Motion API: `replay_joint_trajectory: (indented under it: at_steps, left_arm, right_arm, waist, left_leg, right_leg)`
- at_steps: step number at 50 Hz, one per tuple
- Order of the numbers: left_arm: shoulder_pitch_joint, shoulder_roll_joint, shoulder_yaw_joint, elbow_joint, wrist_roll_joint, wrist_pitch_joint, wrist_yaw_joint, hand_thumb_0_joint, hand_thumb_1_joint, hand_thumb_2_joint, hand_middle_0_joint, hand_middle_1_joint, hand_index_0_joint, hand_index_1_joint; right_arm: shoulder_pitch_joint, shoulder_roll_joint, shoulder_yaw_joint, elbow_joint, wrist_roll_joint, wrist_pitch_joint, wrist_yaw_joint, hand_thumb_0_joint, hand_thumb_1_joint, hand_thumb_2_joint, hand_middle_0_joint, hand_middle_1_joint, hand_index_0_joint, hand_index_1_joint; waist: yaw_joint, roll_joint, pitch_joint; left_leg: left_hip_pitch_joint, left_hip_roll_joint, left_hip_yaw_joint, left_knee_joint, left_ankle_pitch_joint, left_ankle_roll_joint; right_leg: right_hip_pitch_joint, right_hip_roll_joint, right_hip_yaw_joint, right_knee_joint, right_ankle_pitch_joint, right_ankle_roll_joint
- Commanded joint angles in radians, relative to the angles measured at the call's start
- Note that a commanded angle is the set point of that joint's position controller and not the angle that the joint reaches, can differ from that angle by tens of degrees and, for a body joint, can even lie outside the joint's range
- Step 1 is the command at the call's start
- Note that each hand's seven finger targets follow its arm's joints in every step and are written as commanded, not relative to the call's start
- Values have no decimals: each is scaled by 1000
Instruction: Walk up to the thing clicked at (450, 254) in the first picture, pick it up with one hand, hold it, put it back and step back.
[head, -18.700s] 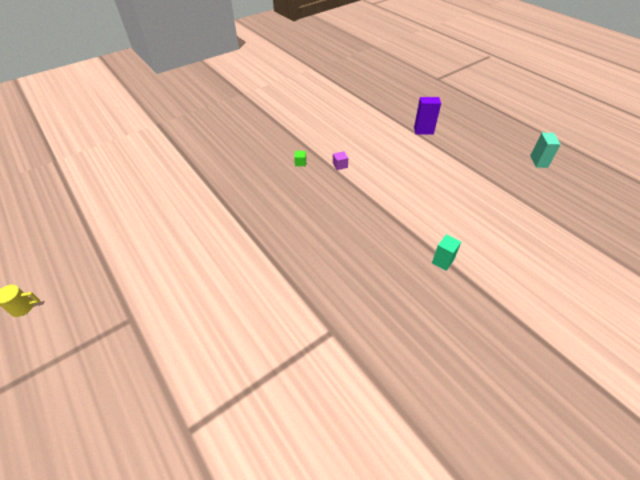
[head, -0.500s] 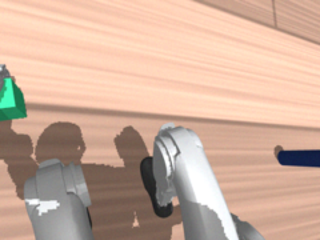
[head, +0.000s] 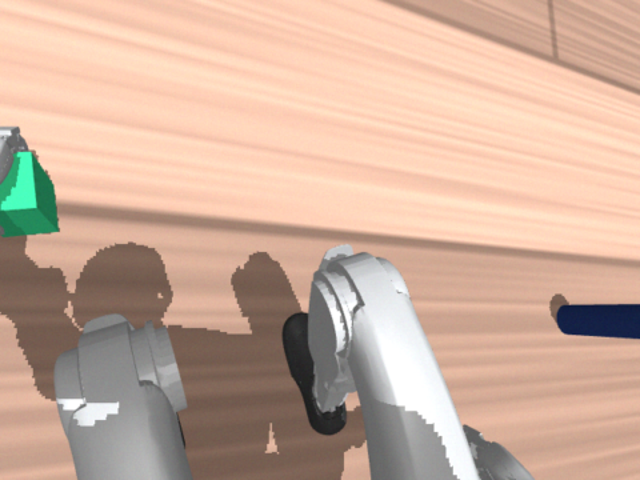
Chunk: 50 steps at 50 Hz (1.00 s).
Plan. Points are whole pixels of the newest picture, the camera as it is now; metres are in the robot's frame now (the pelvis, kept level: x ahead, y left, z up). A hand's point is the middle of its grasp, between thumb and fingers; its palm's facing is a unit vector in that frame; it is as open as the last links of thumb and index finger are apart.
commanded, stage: close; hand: left
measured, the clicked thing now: (16, 197) +0.48 +0.25 -0.26
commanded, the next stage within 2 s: settle in 0.48 s
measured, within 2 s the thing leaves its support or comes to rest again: leaves its support in 0.96 s
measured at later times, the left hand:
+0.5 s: hand out of the picture +0.48 +0.27 -0.21, palm faces -0.49 -0.03 -0.87, open 10.8 cm
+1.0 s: hand out of the picture +0.49 +0.28 -0.18, palm faces -0.43 -0.01 -0.90, open 9.9 cm
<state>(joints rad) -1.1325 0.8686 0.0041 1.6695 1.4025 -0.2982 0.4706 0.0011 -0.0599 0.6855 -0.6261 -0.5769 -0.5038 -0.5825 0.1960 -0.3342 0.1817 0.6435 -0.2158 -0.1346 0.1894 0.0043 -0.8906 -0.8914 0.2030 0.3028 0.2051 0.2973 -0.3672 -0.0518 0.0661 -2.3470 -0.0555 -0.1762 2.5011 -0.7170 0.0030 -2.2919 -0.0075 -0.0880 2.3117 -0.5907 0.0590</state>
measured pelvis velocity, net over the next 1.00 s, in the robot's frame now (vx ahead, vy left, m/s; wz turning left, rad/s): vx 0.00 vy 0.00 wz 0.01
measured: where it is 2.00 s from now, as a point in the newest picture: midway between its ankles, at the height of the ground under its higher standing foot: (248, 435)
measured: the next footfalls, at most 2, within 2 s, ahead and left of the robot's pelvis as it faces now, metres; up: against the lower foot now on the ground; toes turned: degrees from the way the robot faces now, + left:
none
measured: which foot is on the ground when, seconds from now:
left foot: down 0.00-1.00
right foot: down 0.00-1.00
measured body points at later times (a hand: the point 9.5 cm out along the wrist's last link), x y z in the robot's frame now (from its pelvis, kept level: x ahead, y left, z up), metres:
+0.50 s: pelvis +0.00 +0.00 +0.00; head +0.26 +0.10 +0.35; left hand +0.50 +0.27 -0.16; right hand +0.03 -0.27 -0.06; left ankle +0.06 +0.12 -0.28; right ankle +0.13 -0.13 -0.28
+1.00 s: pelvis +0.00 +0.00 +0.01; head +0.26 +0.09 +0.37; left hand +0.50 +0.27 -0.13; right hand +0.04 -0.27 -0.06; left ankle +0.06 +0.12 -0.28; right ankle +0.13 -0.13 -0.28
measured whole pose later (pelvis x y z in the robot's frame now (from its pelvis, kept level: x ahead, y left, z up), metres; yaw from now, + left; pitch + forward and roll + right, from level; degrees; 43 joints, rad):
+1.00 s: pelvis +0.00 +0.00 +0.01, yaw +1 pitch +35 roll -12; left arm -1.02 0.78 0.04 1.42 1.36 -0.24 0.41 0.05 0.09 0.53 -0.85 -0.61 -0.62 -0.57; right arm 0.23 -0.32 0.11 0.65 -0.18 -0.10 0.19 0.00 -0.91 -0.89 0.20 0.30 0.21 0.30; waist -0.32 0.00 0.00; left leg -2.35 -0.06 -0.16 2.47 -0.72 0.00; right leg -2.30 -0.02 -0.08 2.29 -0.61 0.05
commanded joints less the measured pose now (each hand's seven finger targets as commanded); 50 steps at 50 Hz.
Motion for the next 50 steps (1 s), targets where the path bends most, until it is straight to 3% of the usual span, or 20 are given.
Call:
replay_joint_trajectory:
  at_steps: [1,3,8,9,11,14,17,18,20,23,24,26,29,31,36,41,45,46,49,50]
  left_arm:
    - [-300,134,8,-124,0,4,41,0,227,669,-635,-565,-634,-564]
    - [-309,125,3,-131,-3,3,42,0,215,664,-627,-556,-625,-556]
    - [-278,155,24,-155,-7,9,40,0,229,668,-644,-535,-637,-540]
    - [-280,130,10,-121,-8,12,36,0,250,646,-658,-532,-655,-534]
    - [-271,147,14,-138,-11,12,36,0,260,647,-669,-529,-665,-532]
    - [-240,99,0,-108,-30,15,26,0,260,674,-671,-523,-662,-530]
    - [-290,154,31,-193,-26,10,25,0,254,674,-663,-522,-654,-530]
    - [-250,138,20,-159,-25,13,25,0,268,683,-681,-521,-670,-531]
    - [-252,91,-2,-146,-30,12,17,0,299,663,-697,-517,-690,-522]
    - [-240,126,26,-143,-37,11,17,0,308,693,-711,-514,-698,-526]
    - [-238,122,10,-141,-34,10,15,0,300,686,-711,-520,-698,-532]
    - [-288,148,26,-197,-23,6,20,0,325,660,-720,-507,-712,-514]
    - [-251,94,0,-136,-26,11,17,0,350,684,-735,-523,-727,-530]
    - [-266,115,8,-161,-24,13,18,0,400,695,-791,-627,-809,-609]
    - [-301,118,25,-208,-32,29,20,0,432,687,-820,-610,-835,-595]
    - [-271,143,54,-307,-35,37,19,0,480,719,-842,-643,-861,-624]
    - [-263,152,64,-340,-48,54,-5,0,479,681,-848,-619,-867,-601]
    - [-261,178,74,-427,-57,56,-11,0,481,682,-857,-618,-874,-602]
    - [-222,112,50,-465,-79,73,-37,0,532,670,-907,-573,-920,-560]
    - [-232,82,44,-443,-93,79,-50,0,563,690,-927,-586,-939,-575]
  right_arm:
    - [234,-304,-101,13,2,5,-14,0,-888,-896,200,300,199,300]
    - [236,-308,-98,13,2,3,-10,0,-887,-895,200,300,199,300]
    - [242,-307,-100,4,4,6,-11,0,-885,-895,200,300,199,300]
    - [242,-307,-98,5,2,5,-9,0,-887,-896,200,300,199,300]
    - [240,-301,-100,2,6,7,-10,0,-887,-896,200,300,199,300]
    - [237,-302,-103,1,5,7,-9,0,-885,-894,200,300,199,300]
    - [248,-308,-107,-3,9,9,-14,0,-884,-894,200,299,199,299]
    - [244,-301,-106,1,10,14,-15,0,-885,-895,200,300,199,300]
    - [249,-295,-105,6,6,13,-9,0,-884,-894,200,299,199,299]
    - [242,-305,-104,-7,11,20,-14,0,-885,-895,200,300,199,300]
    - [238,-304,-107,-2,11,23,-16,0,-889,-897,200,300,199,300]
    - [248,-304,-106,-5,8,26,-17,0,-885,-895,200,300,199,300]
    - [245,-299,-104,-4,9,28,-17,0,-885,-895,200,299,199,299]
    - [247,-295,-104,-1,9,26,-16,0,-903,-896,200,299,200,299]
    - [249,-299,-113,2,5,21,-13,0,-907,-899,200,300,200,300]
    - [257,-301,-140,0,19,25,-12,0,-905,-898,200,300,200,300]
    - [259,-292,-153,6,27,33,-7,0,-909,-900,200,300,199,300]
    - [252,-282,-159,-4,35,39,-10,0,-909,-900,200,300,199,300]
    - [253,-272,-180,1,50,52,-10,0,-907,-900,200,300,199,300]
    - [259,-277,-192,5,52,56,-11,0,-908,-900,200,300,199,300]
  waist:
    - [-69,385,-580]
    - [-85,380,-575]
    - [-56,382,-613]
    - [-73,379,-585]
    - [-61,371,-593]
    - [-73,341,-553]
    - [-48,372,-630]
    - [-37,389,-634]
    - [-70,355,-606]
    - [-51,348,-600]
    - [-50,356,-586]
    - [-41,401,-636]
    - [-68,367,-594]
    - [-60,384,-614]
    - [-50,402,-640]
    - [-7,496,-749]
    - [-4,461,-756]
    - [37,490,-824]
    - [48,509,-832]
    - [26,473,-801]
  left_leg:
    - [462,17,69,-283,150,6]
    - [462,18,68,-288,160,8]
    - [452,12,81,-279,201,9]
    - [447,14,79,-274,189,9]
    - [434,12,88,-289,163,15]
    - [408,12,85,-288,133,16]
    - [452,11,78,-283,175,10]
    - [455,13,78,-292,186,6]
    - [450,13,81,-285,179,12]
    - [422,10,77,-289,169,10]
    - [416,11,85,-291,157,10]
    - [468,13,73,-301,180,3]
    - [439,13,81,-291,177,6]
    - [461,12,83,-293,188,7]
    - [473,11,89,-283,186,7]
    - [568,11,81,-308,260,-10]
    - [510,6,114,-298,253,6]
    - [541,5,122,-318,259,7]
    - [587,5,120,-357,262,-2]
    - [590,4,110,-357,244,-1]
  right_leg:
    - [287,29,-131,-182,108,-98]
    - [292,31,-134,-183,120,-94]
    - [337,28,-128,-189,145,-95]
    - [319,27,-128,-186,139,-96]
    - [347,31,-125,-195,123,-92]
    - [317,30,-127,-197,96,-92]
    - [324,25,-125,-193,123,-97]
    - [336,26,-126,-188,127,-101]
    - [336,30,-129,-191,134,-92]
    - [325,25,-127,-198,120,-99]
    - [335,29,-124,-201,107,-101]
    - [325,26,-127,-191,122,-104]
    - [325,31,-131,-189,125,-101]
    - [334,31,-127,-185,139,-98]
    - [315,25,-121,-195,136,-102]
    - [325,21,-120,-174,183,-111]
    - [371,23,-107,-200,189,-110]
    - [401,23,-95,-208,189,-112]
    - [375,19,-90,-218,182,-119]
    - [343,17,-92,-226,171,-119]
